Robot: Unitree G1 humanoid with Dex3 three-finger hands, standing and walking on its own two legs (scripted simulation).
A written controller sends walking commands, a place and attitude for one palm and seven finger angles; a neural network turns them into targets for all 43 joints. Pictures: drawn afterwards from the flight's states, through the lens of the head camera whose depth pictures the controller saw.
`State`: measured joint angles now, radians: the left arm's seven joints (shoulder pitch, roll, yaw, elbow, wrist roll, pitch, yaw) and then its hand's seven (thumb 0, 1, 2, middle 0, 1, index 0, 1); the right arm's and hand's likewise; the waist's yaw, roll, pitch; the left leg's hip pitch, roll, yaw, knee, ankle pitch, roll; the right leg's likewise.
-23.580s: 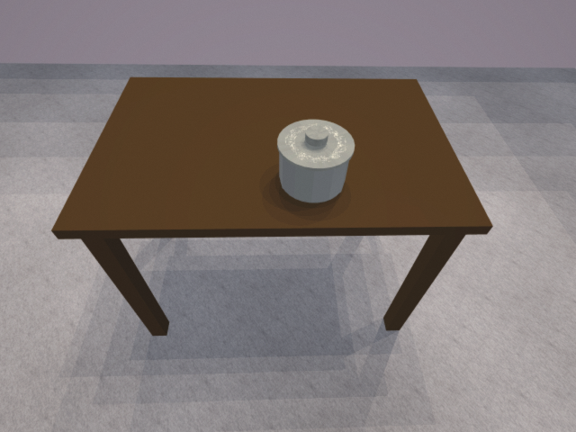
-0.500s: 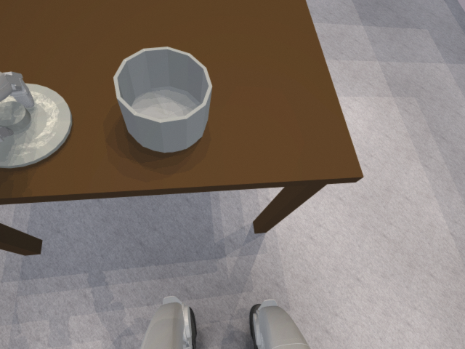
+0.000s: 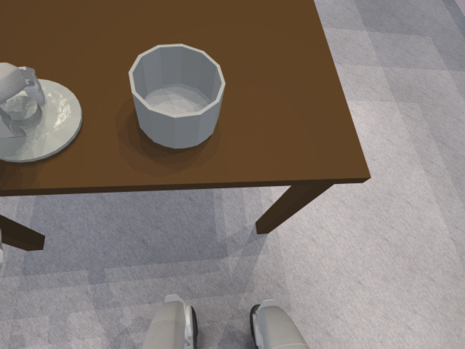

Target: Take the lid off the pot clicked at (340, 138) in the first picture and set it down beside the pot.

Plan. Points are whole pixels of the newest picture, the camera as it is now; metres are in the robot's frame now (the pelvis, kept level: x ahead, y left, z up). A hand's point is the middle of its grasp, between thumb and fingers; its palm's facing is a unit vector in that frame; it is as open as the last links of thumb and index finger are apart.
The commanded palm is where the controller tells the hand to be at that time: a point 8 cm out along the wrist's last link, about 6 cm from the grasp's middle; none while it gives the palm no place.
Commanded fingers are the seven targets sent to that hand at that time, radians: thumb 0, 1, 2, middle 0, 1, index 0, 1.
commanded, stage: open the fingers wide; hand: left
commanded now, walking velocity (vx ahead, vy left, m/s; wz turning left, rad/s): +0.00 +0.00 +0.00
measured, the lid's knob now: (23, 110) +0.51 +0.34 -0.02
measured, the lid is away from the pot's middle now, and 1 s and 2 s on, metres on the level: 0.26 0.26 0.26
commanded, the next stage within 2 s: raise the empty hand in 0.40 s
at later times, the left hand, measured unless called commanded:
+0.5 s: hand (4, 124) +0.46 +0.34 +0.01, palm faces -0.46 -0.15 -0.88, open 11.1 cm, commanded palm +0.52 +0.31 +0.06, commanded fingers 0.00 0.06 0.50 -0.30 -0.95 -0.30 -0.95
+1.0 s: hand out of the picture +0.47 +0.35 +0.06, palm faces -0.45 -0.14 -0.88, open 11.0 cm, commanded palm +0.52 +0.32 +0.12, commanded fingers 0.00 0.06 0.50 -0.30 -0.95 -0.30 -0.95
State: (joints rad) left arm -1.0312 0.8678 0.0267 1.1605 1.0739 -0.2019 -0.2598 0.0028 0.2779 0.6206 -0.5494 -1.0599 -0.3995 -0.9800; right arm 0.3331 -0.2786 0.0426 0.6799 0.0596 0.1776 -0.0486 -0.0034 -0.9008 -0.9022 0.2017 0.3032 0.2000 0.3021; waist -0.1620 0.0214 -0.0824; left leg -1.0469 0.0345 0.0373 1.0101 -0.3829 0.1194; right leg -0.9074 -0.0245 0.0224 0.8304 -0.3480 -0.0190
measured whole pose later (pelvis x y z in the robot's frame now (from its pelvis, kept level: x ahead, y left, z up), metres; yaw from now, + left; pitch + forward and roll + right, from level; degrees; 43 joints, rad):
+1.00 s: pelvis +0.00 +0.00 +0.01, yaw +2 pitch +20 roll -7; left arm -1.05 0.84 -0.02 1.14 1.04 -0.17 -0.31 0.00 0.07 0.50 -0.32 -0.95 -0.31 -0.95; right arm 0.34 -0.27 0.04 0.70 0.08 0.14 -0.06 0.00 -0.90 -0.90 0.20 0.30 0.20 0.30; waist -0.15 0.02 -0.08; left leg -0.94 0.01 0.03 0.93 -0.35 0.12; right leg -0.80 -0.02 0.05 0.75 -0.33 -0.02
